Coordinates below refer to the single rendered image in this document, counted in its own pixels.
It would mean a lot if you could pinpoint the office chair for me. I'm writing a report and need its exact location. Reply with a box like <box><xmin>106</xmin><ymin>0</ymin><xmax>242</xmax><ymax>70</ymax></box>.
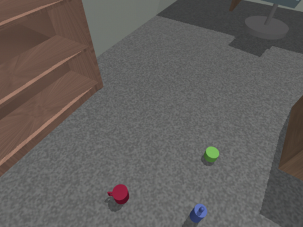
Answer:
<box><xmin>243</xmin><ymin>0</ymin><xmax>301</xmax><ymax>40</ymax></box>

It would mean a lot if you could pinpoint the bookshelf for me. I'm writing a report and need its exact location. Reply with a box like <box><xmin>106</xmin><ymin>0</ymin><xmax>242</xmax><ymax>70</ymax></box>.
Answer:
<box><xmin>0</xmin><ymin>0</ymin><xmax>104</xmax><ymax>177</ymax></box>

